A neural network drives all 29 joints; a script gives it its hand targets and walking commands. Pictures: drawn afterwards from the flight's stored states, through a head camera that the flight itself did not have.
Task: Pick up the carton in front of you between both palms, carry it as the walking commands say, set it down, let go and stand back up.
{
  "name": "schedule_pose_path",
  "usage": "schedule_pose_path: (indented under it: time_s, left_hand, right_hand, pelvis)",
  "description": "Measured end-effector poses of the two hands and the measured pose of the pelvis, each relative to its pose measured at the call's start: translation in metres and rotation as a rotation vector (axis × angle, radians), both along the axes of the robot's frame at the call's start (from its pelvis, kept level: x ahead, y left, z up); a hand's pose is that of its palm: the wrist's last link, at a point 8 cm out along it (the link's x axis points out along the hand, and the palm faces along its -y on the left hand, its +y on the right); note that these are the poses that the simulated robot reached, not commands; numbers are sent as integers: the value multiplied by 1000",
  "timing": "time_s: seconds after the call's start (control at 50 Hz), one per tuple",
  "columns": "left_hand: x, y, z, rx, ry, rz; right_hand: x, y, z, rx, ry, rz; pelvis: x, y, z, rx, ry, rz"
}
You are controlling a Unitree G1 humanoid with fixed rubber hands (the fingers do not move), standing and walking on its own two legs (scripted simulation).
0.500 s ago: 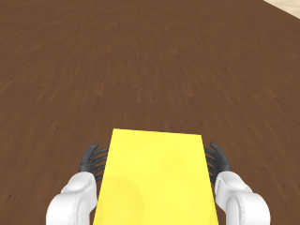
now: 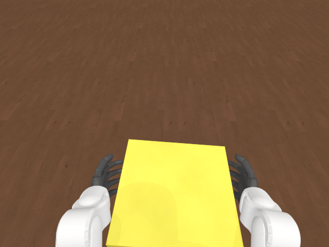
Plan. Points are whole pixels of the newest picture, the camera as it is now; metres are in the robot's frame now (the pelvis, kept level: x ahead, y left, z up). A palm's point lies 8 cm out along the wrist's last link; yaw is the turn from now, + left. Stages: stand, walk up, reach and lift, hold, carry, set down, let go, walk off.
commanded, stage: carry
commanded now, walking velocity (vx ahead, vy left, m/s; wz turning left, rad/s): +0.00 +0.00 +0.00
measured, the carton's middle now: (170, 210) +0.23 +0.00 +0.01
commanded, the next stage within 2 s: none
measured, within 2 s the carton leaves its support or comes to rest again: neither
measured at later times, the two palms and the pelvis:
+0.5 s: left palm (106, 132) +0.39 +0.17 +0.09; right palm (223, 132) +0.39 -0.13 +0.09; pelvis +0.14 +0.02 +0.01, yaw -1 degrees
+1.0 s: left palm (111, 134) +0.42 +0.17 +0.04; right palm (216, 135) +0.42 -0.13 +0.04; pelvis +0.14 +0.03 +0.01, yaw -2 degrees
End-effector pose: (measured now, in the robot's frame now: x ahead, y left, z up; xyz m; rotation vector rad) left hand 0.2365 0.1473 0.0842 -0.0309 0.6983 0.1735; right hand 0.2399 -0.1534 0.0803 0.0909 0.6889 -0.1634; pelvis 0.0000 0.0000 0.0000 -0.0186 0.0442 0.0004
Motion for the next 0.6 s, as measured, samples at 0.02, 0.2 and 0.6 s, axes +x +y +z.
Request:
schedule_pose_path:
  time_s: [0.02,0.2,0.6]
  left_hand:
    - [7,-1,0,1,14,4]
    - [65,4,18,-2,-40,14]
    - [166,26,-15,6,7,-55]
  right_hand:
    - [8,-1,-1,3,14,3]
    - [69,4,19,-4,-40,11]
    - [159,27,-6,-89,12,22]
  pelvis:
    - [7,-1,4,5,5,4]
    - [70,2,18,10,10,-2]
    - [149,30,9,14,22,-25]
